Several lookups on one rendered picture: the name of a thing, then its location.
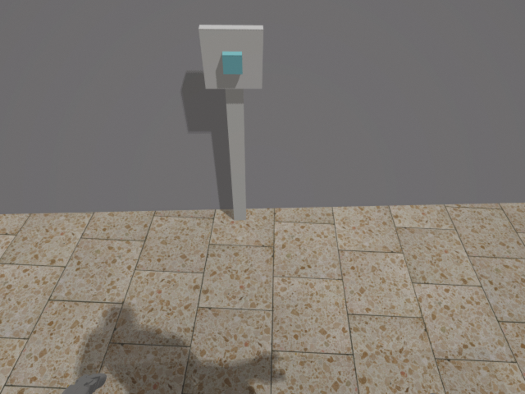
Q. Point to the button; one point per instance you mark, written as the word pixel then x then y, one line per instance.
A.
pixel 232 62

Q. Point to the robot left hand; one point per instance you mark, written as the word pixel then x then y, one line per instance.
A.
pixel 86 384

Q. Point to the panel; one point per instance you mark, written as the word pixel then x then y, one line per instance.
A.
pixel 248 39

